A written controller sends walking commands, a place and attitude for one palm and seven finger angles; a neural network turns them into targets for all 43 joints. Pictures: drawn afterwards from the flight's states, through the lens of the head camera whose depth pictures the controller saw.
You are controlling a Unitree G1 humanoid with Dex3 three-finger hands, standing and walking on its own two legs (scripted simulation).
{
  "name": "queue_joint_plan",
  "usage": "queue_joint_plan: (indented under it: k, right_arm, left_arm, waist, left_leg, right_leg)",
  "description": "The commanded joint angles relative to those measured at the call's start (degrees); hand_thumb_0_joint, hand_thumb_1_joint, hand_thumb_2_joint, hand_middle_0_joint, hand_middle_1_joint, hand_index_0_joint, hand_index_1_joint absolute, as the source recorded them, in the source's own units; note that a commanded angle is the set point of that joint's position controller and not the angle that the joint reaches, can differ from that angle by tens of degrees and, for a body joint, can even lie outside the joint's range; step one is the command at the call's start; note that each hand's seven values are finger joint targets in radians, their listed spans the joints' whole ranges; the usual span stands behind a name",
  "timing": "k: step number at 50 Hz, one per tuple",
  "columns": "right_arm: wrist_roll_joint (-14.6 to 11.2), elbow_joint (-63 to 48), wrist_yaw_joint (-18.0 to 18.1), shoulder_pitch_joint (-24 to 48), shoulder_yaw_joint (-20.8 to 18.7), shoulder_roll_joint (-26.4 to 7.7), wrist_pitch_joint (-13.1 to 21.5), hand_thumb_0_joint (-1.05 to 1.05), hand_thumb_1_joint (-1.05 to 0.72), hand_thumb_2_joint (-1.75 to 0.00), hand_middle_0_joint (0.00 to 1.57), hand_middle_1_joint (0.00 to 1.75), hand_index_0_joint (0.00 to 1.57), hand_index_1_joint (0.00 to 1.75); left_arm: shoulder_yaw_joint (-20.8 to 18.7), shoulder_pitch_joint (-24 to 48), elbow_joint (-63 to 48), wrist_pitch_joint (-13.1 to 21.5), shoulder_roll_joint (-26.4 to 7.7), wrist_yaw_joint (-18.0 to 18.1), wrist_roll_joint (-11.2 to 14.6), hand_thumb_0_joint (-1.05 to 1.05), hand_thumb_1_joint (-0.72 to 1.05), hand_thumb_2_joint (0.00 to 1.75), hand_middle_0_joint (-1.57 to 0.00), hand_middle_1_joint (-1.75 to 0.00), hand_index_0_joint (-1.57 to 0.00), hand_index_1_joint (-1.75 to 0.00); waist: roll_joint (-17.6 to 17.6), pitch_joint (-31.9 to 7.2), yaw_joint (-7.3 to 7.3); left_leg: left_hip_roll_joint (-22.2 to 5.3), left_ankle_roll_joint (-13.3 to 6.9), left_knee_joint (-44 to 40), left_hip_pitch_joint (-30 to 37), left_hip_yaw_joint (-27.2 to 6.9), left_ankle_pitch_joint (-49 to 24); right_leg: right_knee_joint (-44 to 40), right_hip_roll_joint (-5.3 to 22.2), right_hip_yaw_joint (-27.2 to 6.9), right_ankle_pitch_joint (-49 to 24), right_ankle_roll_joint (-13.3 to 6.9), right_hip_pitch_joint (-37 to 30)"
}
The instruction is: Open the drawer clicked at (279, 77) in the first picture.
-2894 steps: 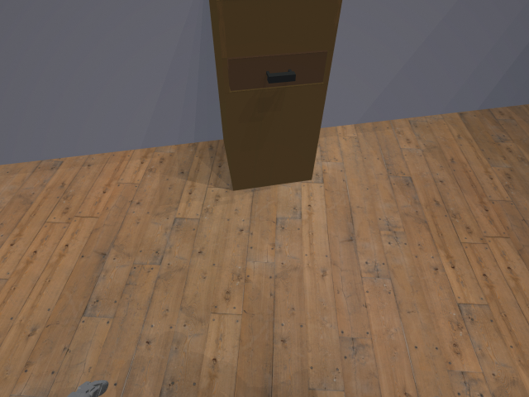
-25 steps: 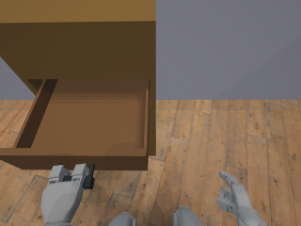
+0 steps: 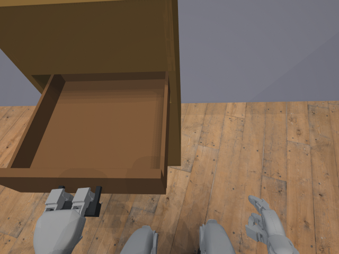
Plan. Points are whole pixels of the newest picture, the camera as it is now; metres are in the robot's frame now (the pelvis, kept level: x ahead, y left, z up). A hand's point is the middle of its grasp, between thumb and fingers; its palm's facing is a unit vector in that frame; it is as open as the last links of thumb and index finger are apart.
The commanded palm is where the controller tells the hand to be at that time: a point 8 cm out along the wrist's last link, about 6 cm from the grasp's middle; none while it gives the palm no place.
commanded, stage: pull the drawer open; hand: left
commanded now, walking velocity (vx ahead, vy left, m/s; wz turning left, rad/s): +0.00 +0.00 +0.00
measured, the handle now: (77, 199) +0.24 +0.23 -0.01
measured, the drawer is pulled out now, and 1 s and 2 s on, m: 0.30 0.30 0.30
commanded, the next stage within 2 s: open the thumb to release the handle in 0.04 s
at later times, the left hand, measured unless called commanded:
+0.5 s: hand (78, 225) +0.18 +0.22 -0.02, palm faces -0.01 -0.05 -1.00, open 9.2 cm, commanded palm +0.15 +0.23 +0.02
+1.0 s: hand (78, 224) +0.19 +0.22 -0.02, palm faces -0.01 -0.05 -1.00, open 13.7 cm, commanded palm +0.17 +0.22 +0.03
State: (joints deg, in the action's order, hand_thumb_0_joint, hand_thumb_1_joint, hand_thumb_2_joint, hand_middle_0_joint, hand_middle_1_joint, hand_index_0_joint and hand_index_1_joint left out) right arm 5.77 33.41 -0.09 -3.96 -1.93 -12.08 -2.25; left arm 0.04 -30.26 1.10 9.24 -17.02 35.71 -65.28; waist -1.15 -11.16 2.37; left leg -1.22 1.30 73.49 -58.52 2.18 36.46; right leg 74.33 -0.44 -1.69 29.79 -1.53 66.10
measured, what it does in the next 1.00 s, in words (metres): stands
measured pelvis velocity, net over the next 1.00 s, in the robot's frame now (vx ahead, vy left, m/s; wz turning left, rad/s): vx -0.01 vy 0.00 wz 0.03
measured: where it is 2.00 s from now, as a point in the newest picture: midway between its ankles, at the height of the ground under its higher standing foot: outside the picture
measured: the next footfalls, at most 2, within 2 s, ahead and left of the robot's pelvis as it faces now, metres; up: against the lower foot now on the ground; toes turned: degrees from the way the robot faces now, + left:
none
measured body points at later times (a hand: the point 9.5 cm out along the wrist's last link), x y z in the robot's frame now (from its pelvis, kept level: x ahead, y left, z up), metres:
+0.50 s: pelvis -0.02 -0.01 +0.01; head +0.06 -0.04 +0.46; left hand +0.18 +0.22 +0.03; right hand +0.19 -0.24 -0.10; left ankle -0.01 +0.14 -0.62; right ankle +0.05 -0.10 -0.62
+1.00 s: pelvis -0.01 +0.00 +0.02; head +0.07 -0.04 +0.46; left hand +0.18 +0.22 +0.03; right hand +0.20 -0.23 -0.11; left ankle -0.01 +0.14 -0.62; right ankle +0.05 -0.10 -0.62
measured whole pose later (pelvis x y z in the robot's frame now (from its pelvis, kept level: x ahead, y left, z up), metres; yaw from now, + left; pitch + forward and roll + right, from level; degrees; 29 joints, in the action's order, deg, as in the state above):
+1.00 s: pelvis -0.01 +0.00 +0.02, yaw +2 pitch +19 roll +2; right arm 4.0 36.7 3.3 -4.7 -2.0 -13.2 -0.1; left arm 5.4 -19.8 11.2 1.5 -15.1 38.2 -65.4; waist -2.0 -10.2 2.9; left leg -0.3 1.7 69.3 -55.0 0.3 33.1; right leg 69.8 0.6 0.0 27.3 -1.8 61.4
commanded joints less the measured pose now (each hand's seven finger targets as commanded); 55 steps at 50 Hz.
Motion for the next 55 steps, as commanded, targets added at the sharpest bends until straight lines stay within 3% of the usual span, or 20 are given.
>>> queue_joint_plan:
  k: [1,5,6,7,8,9,12,16,20,22,26,27,32,36,37,41,47,51,55]
  right_arm:
    - [-0.5,-9.4,1.0,4.4,-2.1,-5.7,2.4,0.00,-0.90,-0.90,0.20,0.30,0.20,0.30]
    - [-0.8,-9.2,1.4,4.0,-2.2,-6.1,2.7,0.00,-0.90,-0.90,0.20,0.30,0.20,0.30]
    - [-1.0,-9.1,1.6,4.5,-2.2,-6.0,2.6,0.00,-0.90,-0.90,0.20,0.30,0.20,0.30]
    - [-0.8,-7.3,2.1,4.4,-1.9,-6.9,2.9,0.00,-0.90,-0.90,0.20,0.30,0.20,0.30]
    - [-0.7,-7.0,2.4,3.2,-2.6,-6.6,3.6,0.00,-0.90,-0.90,0.20,0.30,0.20,0.30]
    - [-0.6,-6.5,2.6,3.2,-2.5,-6.6,4.1,0.00,-0.90,-0.90,0.20,0.30,0.20,0.30]
    - [-0.7,-6.1,2.9,3.0,-2.5,-7.0,4.1,0.00,-0.90,-0.90,0.20,0.30,0.20,0.30]
    - [-1.4,-6.3,3.2,3.3,-2.4,-7.5,3.8,0.00,-0.90,-0.90,0.20,0.30,0.20,0.30]
    - [-2.1,-5.9,3.9,4.0,-2.0,-7.0,3.7,0.00,-0.90,-0.90,0.20,0.30,0.20,0.30]
    - [-2.3,-5.4,4.3,4.3,-1.6,-6.8,3.8,0.00,-0.90,-0.90,0.20,0.30,0.20,0.30]
    - [-2.3,-5.5,4.6,4.4,-1.3,-6.9,4.3,0.00,-0.90,-0.90,0.20,0.30,0.20,0.30]
    - [-2.3,-5.3,4.6,4.2,-1.3,-6.7,4.2,0.00,-0.90,-0.90,0.20,0.30,0.20,0.30]
    - [-2.0,-5.5,4.1,3.9,-1.6,-6.6,4.5,0.00,-0.90,-0.90,0.20,0.30,0.20,0.30]
    - [-1.8,-5.2,4.2,3.7,-1.9,-6.8,4.7,0.00,-0.90,-0.90,0.20,0.30,0.20,0.30]
    - [-1.6,-6.1,3.8,3.9,-1.9,-6.5,4.9,0.00,-0.90,-0.90,0.20,0.30,0.20,0.30]
    - [-1.5,-5.7,3.6,3.8,-2.0,-6.9,4.7,0.00,-0.90,-0.90,0.20,0.30,0.20,0.30]
    - [-1.5,-5.4,3.9,3.6,-2.1,-6.9,4.9,0.00,-0.90,-0.90,0.20,0.30,0.20,0.30]
    - [-1.6,-4.8,4.2,3.5,-1.9,-6.9,4.9,0.00,-0.90,-0.90,0.20,0.30,0.20,0.30]
    - [-1.9,-5.0,4.4,3.7,-2.0,-6.8,4.8,0.00,-0.90,-0.90,0.20,0.30,0.20,0.30]
  left_arm:
    - [-8.6,-13.0,-8.0,-3.0,-9.4,3.6,2.1,0.00,0.90,0.90,-0.40,-1.35,-0.40,-1.35]
    - [-6.9,-9.9,-7.3,-3.8,-8.7,3.4,2.7,0.00,0.90,0.90,-0.40,-1.35,-0.40,-1.35]
    - [-8.3,-10.4,-6.9,-4.0,-9.5,3.5,2.9,0.00,0.90,0.90,-0.40,-1.35,-0.40,-1.35]
    - [-4.6,6.6,-6.6,-3.9,-8.9,4.4,1.6,0.00,0.90,0.90,-0.40,-1.35,-0.40,-1.35]
    - [-6.4,7.3,-5.2,-3.6,-9.2,5.2,1.0,0.00,0.83,0.87,-0.40,-1.34,-0.40,-1.34]
    - [-6.0,4.7,-2.3,-3.8,-8.3,5.5,0.6,0.00,0.76,0.84,-0.39,-1.34,-0.39,-1.34]
    - [-6.7,5.2,-1.5,-5.3,-9.6,6.2,0.7,0.00,0.55,0.75,-0.38,-1.31,-0.38,-1.31]
    - [-4.6,6.9,-1.8,-8.4,-9.1,5.9,1.2,0.00,0.27,0.63,-0.35,-1.28,-0.35,-1.28]
    - [-2.8,8.4,0.2,-10.3,-8.6,4.8,1.5,0.00,-0.01,0.51,-0.33,-1.25,-0.33,-1.25]
    - [-2.7,10.1,1.5,-10.3,-8.8,4.2,1.8,0.00,-0.15,0.45,-0.32,-1.24,-0.32,-1.24]
    - [-3.0,9.5,2.1,-9.3,-9.3,3.3,1.8,0.00,-0.43,0.33,-0.30,-1.21,-0.30,-1.21]
    - [-2.9,9.6,3.1,-9.0,-9.2,3.2,1.6,0.00,-0.50,0.30,-0.30,-1.20,-0.30,-1.20]
    - [-2.6,8.9,2.6,-7.3,-8.5,3.5,1.1,0.00,-0.50,0.30,-0.30,-1.20,-0.30,-1.20]
    - [-3.9,10.6,2.7,-6.8,-9.1,4.1,1.2,0.00,-0.50,0.30,-0.30,-1.20,-0.30,-1.20]
    - [-0.4,8.7,-0.4,-6.6,-6.2,3.9,1.4,0.00,-0.50,0.30,-0.30,-1.20,-0.30,-1.20]
    - [-0.5,11.6,-0.4,-7.6,-6.9,4.3,0.7,0.00,-0.50,0.30,-0.30,-1.20,-0.30,-1.20]
    - [-0.2,13.3,0.3,-8.2,-6.9,4.4,0.0,0.00,-0.50,0.30,-0.30,-1.20,-0.30,-1.20]
    - [0.1,16.4,1.3,-8.8,-6.9,4.4,0.3,0.00,-0.50,0.30,-0.30,-1.20,-0.30,-1.20]
    - [-0.7,15.9,-0.7,-9.0,-8.0,4.3,0.6,0.00,-0.50,0.30,-0.30,-1.20,-0.30,-1.20]
  waist:
    - [2.4,-15.5,3.42]
    - [4.4,-13.5,2.29]
    - [4.3,-13.7,2.75]
    - [4.6,-11.7,-1.98]
    - [3.4,-12.5,-0.71]
    - [2.5,-11.7,-0.30]
    - [2.7,-15.2,0.45]
    - [1.7,-15.3,-0.02]
    - [4.1,-12.3,-0.06]
    - [5.6,-10.8,-0.31]
    - [3.6,-10.1,0.41]
    - [4.5,-9.8,0.27]
    - [1.9,-11.4,0.77]
    - [4.6,-11.5,0.21]
    - [2.8,-13.2,0.44]
    - [3.5,-13.0,-0.74]
    - [3.8,-14.1,-0.49]
    - [4.4,-13.0,-1.54]
    - [3.6,-14.9,-0.54]
  left_leg:
    - [3.9,-2.2,-9.1,6.1,-1.1,-17.0]
    - [3.8,-2.3,-9.5,5.1,-1.1,-14.4]
    - [3.8,-2.4,-9.8,4.8,-1.0,-14.3]
    - [3.5,-2.6,-7.8,4.5,-1.6,-11.9]
    - [3.3,-2.5,-8.1,4.7,-1.4,-11.2]
    - [3.5,-2.4,-8.4,5.2,-1.4,-11.2]
    - [3.5,-2.3,-9.4,7.1,-1.2,-12.9]
    - [3.5,-2.3,-11.4,8.8,-1.1,-12.6]
    - [3.6,-2.4,-12.7,7.4,-0.6,-9.5]
    - [3.7,-2.6,-12.8,6.2,-0.3,-8.1]
    - [3.8,-2.6,-13.1,6.2,-0.2,-8.3]
    - [3.8,-2.6,-13.0,5.9,-0.1,-8.2]
    - [3.9,-2.5,-12.9,7.6,-0.3,-10.1]
    - [3.8,-2.5,-12.0,6.3,-0.6,-10.1]
    - [4.0,-2.5,-12.3,7.7,-0.5,-11.0]
    - [3.6,-2.6,-12.3,9.0,-0.8,-11.9]
    - [3.6,-2.6,-12.4,9.5,-0.7,-12.3]
    - [3.4,-2.6,-12.6,9.7,-1.0,-12.0]
    - [3.7,-2.6,-13.1,10.7,-0.6,-12.4]
  right_leg:
    - [-12.3,-0.9,-0.1,-17.2,-1.9,-19.7]
    - [-13.8,-0.5,-0.9,-14.5,-1.4,-19.5]
    - [-13.9,-0.6,-0.7,-14.6,-1.6,-20.5]
    - [-14.0,-0.1,-1.5,-11.0,-0.8,-14.4]
    - [-14.0,0.0,-0.2,-8.8,-0.6,-14.8]
    - [-13.8,-0.3,0.3,-8.2,-1.0,-14.0]
    - [-14.1,-0.2,0.3,-10.2,-1.0,-16.2]
    - [-16.0,-0.1,0.9,-9.8,-1.0,-18.2]
    - [-19.0,0.1,-0.1,-5.9,-0.4,-20.1]
    - [-20.4,0.4,-1.1,-3.5,-0.2,-20.5]
    - [-21.0,0.3,-1.9,-3.3,-0.7,-20.9]
    - [-21.0,0.5,-2.3,-3.1,-0.5,-20.9]
    - [-19.4,0.3,-1.5,-5.7,-0.8,-20.2]
    - [-19.2,0.3,-1.8,-6.2,-0.7,-20.1]
    - [-19.0,0.5,-1.8,-7.8,-0.7,-21.2]
    - [-18.4,0.2,-0.1,-8.9,-0.7,-19.2]
    - [-18.2,0.3,0.0,-9.2,-0.6,-19.5]
    - [-18.7,0.2,0.5,-8.9,-0.5,-18.9]
    - [-19.2,0.2,-0.1,-9.4,-0.4,-21.3]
